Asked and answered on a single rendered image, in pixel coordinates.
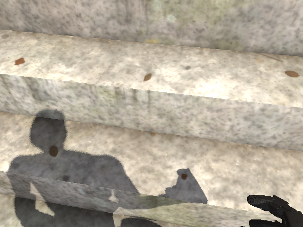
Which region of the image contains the right robot hand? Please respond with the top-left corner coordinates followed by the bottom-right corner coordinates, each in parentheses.
top-left (240, 195), bottom-right (303, 227)

